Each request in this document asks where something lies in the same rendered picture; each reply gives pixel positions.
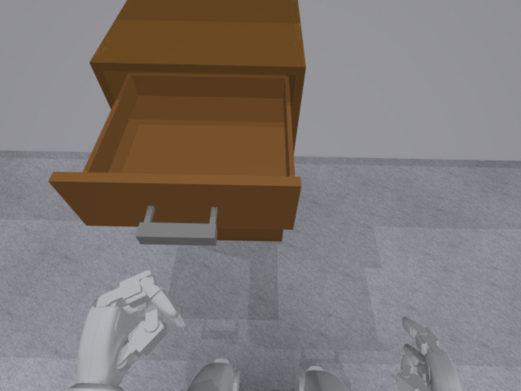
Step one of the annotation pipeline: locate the handle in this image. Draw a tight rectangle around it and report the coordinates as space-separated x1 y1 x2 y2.
135 206 217 246

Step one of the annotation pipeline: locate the cabinet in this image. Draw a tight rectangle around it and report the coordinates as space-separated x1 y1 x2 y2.
90 0 306 241

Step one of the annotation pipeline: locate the left robot thigh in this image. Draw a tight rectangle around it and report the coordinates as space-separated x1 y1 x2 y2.
187 362 240 391

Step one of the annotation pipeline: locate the robot left hand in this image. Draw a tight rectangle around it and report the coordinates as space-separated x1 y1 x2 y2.
77 270 187 386

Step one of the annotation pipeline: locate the right robot thigh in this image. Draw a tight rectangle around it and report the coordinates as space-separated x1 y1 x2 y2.
296 370 349 391

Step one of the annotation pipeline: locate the drawer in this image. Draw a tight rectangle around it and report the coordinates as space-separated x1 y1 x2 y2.
48 73 301 230

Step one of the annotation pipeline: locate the robot right hand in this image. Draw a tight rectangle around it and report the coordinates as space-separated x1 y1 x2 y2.
396 317 464 391

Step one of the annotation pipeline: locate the robot thigh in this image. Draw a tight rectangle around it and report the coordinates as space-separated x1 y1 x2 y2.
296 370 349 391
187 362 240 391

